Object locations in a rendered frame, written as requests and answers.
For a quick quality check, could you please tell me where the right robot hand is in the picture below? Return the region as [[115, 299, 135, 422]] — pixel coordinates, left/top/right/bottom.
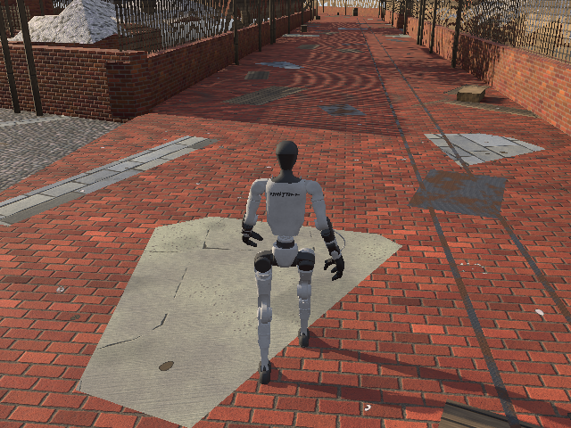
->
[[324, 255, 344, 281]]

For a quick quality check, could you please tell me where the robot right forearm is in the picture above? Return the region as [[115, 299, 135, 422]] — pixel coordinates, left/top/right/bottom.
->
[[321, 217, 342, 259]]

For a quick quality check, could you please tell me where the robot left forearm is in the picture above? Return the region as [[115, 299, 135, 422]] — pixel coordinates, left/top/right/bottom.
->
[[241, 212, 253, 237]]

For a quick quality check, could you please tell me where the robot right shin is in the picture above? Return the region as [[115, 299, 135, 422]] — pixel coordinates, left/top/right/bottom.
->
[[299, 284, 311, 336]]

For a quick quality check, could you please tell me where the humanoid robot torso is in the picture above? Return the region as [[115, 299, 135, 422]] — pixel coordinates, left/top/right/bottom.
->
[[265, 175, 307, 268]]

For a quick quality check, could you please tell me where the robot left upper arm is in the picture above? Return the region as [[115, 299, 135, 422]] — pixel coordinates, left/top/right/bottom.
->
[[244, 178, 268, 226]]

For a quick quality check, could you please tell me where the left robot hand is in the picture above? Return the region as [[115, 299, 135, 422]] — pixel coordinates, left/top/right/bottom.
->
[[242, 231, 263, 247]]

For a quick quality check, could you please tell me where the robot right upper arm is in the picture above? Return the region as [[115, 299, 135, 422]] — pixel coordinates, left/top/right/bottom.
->
[[304, 179, 329, 231]]

